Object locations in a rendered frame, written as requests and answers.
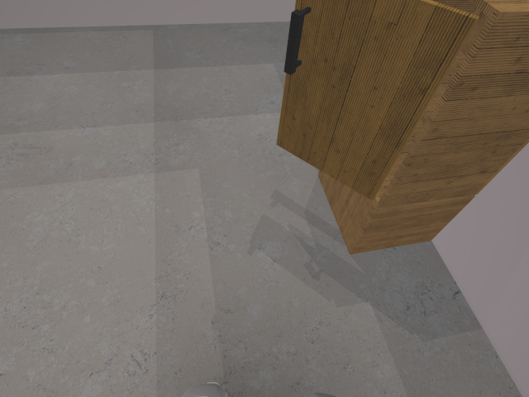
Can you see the handle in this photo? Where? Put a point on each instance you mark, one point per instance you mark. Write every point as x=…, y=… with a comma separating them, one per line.
x=294, y=38

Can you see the cupboard door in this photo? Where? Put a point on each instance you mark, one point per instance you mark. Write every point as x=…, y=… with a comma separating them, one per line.
x=369, y=70

